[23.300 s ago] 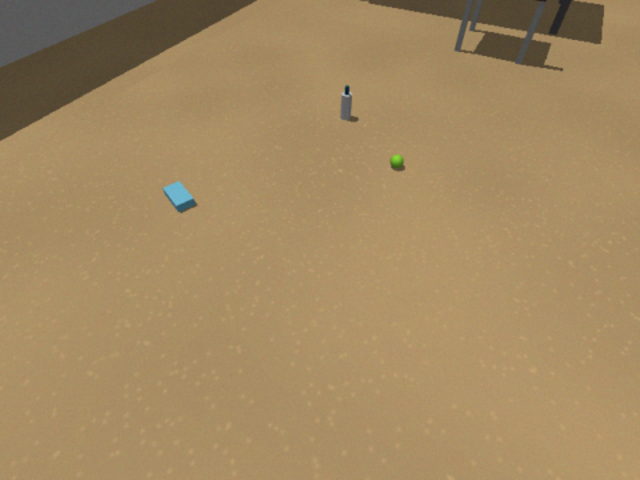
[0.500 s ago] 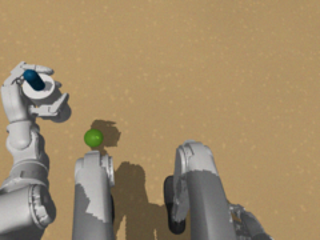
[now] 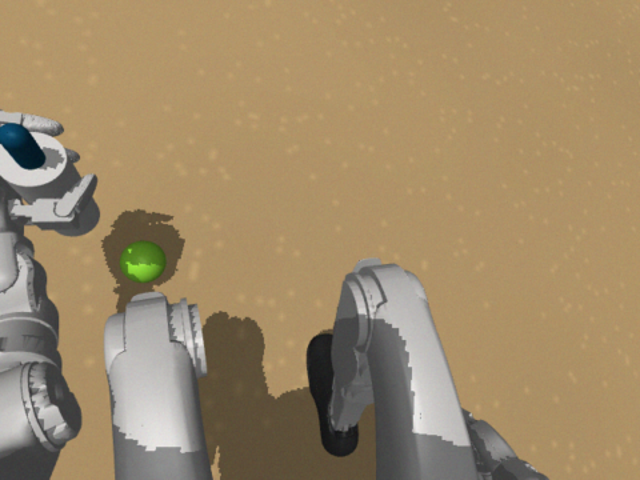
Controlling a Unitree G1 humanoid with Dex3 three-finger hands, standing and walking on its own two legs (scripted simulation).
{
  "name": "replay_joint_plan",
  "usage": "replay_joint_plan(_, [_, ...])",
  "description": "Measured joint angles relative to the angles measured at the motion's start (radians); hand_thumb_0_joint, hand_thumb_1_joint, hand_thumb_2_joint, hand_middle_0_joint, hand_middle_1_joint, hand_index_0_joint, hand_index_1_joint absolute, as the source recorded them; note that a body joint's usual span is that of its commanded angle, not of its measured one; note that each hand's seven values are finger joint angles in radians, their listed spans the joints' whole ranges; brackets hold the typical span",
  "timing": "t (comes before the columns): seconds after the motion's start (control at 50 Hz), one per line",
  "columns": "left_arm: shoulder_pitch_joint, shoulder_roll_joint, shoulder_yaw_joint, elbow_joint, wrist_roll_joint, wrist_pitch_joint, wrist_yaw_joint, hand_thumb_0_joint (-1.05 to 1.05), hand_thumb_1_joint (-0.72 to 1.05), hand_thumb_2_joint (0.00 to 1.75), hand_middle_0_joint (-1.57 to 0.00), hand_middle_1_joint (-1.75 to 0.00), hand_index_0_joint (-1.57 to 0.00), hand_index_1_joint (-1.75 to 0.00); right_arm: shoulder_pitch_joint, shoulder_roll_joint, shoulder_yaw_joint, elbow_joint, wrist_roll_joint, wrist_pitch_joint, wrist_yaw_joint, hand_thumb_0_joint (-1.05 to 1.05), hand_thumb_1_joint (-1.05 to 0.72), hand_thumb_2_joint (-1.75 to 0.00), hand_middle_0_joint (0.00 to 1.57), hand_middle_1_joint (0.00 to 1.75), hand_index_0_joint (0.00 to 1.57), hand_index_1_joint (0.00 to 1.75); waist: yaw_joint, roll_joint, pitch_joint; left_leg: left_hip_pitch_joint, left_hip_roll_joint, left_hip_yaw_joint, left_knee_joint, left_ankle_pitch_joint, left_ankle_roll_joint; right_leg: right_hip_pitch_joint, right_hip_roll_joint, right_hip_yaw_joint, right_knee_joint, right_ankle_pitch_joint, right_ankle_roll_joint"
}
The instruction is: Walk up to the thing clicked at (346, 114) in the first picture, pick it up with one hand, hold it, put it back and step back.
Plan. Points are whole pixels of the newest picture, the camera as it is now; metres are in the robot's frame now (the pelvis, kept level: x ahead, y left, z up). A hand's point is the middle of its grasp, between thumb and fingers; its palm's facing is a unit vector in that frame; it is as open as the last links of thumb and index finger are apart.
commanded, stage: crouch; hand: left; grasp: from the side
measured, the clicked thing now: (48, 181) +0.46 +0.25 -0.09
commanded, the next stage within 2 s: lower in 0.16 s
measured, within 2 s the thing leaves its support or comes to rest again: rests again in 1.94 s
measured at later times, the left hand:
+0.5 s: hand (74, 194) +0.47 +0.23 -0.13, palm faces +0.22 -0.98 -0.01, open 8.5 cm
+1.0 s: hand (85, 201) +0.47 +0.23 -0.17, palm faces +0.26 -0.97 -0.01, open 8.5 cm
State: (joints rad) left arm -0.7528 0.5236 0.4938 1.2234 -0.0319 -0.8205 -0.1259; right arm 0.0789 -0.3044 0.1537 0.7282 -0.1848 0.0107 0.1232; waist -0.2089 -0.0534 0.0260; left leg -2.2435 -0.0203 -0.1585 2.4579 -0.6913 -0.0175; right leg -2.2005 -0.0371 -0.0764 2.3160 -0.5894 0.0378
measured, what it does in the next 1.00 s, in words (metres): stands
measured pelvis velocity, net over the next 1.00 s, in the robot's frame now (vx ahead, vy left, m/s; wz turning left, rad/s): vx -0.01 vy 0.01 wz -0.09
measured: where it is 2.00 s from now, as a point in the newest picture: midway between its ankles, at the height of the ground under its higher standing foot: (262, 441)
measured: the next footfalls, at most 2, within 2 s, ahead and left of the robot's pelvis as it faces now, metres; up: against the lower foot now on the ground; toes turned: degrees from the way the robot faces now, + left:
none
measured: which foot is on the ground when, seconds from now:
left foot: down 0.00-1.00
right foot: down 0.00-1.00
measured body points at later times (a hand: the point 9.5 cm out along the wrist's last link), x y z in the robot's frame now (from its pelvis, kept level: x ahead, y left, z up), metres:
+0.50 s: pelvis +0.00 +0.00 -0.02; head +0.23 +0.11 +0.35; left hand +0.45 +0.29 -0.13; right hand +0.10 -0.27 -0.10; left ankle +0.08 +0.12 -0.29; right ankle +0.13 -0.13 -0.29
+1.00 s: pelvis -0.01 +0.01 -0.03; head +0.24 +0.13 +0.32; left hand +0.45 +0.28 -0.17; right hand +0.08 -0.27 -0.08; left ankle +0.08 +0.12 -0.29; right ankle +0.13 -0.13 -0.29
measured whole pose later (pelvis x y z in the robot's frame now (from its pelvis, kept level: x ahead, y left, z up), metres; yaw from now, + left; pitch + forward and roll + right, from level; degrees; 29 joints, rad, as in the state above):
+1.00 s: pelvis -0.01 +0.01 -0.03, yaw -5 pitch +17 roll -15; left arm -0.76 0.76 0.53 1.45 -0.03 -1.01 0.00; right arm -0.07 -0.37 0.41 0.61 -0.31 0.03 0.15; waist -0.31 -0.19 0.26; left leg -2.23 -0.02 -0.29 2.60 -0.70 -0.01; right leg -2.13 0.00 -0.18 2.36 -0.54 0.07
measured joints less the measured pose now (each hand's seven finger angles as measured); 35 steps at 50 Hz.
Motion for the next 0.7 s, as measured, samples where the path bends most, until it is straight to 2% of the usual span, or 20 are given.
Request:
replay_joint_plan(0.32, [0.012, 0.042, 0.006, -0.004, 0.003, -0.032, 0.019, 0.01, -0.21, 1.12, -0.83, -1.04, -0.8, -1.06, -0.045, -0.02, 0.054, -0.033, -0.03, 0.013, 0.014, 0.0, -0.92, -0.91, 0.2, 0.3, 0.2, 0.3, -0.02, -0.03, 0.061, -0.012, -0.003, -0.034, 0.054, -0.003, -0.001, 0.003, 0.007, -0.026, 0.028, 0.008, 0.006])
replay_joint_plan(0.4, [0.006, 0.067, -0.002, 0.041, -0.002, -0.049, 0.03, 0.01, -0.21, 1.12, -0.83, -1.04, -0.8, -1.06, -0.057, -0.028, 0.076, -0.046, -0.037, 0.014, 0.02, 0.0, -0.92, -0.91, 0.2, 0.3, 0.2, 0.3, -0.032, -0.034, 0.076, -0.012, -0.003, -0.041, 0.064, -0.002, 0.001, 0.007, 0.01, -0.031, 0.031, 0.012, 0.009])
replay_joint_plan(0.46, [0.003, 0.083, 0.005, 0.077, -0.007, -0.06, 0.042, 0.01, -0.21, 1.12, -0.83, -1.04, -0.8, -1.06, -0.069, -0.034, 0.098, -0.06, -0.044, 0.014, 0.024, 0.0, -0.92, -0.91, 0.2, 0.3, 0.2, 0.3, -0.041, -0.044, 0.097, -0.011, -0.002, -0.05, 0.073, -0.001, 0.002, 0.011, 0.014, -0.038, 0.032, 0.017, 0.012])
replay_joint_plan(0.7, [-0.004, 0.165, 0.049, 0.139, 0.017, -0.143, 0.09, 0.01, -0.21, 1.13, -0.84, -1.03, -0.81, -1.05, -0.121, -0.048, 0.182, -0.087, -0.094, 0.011, 0.027, 0.0, -0.92, -0.91, 0.2, 0.3, 0.2, 0.3, -0.076, -0.112, 0.183, 0.0, -0.003, -0.095, 0.122, -0.002, -0.003, 0.035, 0.027, -0.073, 0.047, 0.034, 0.018])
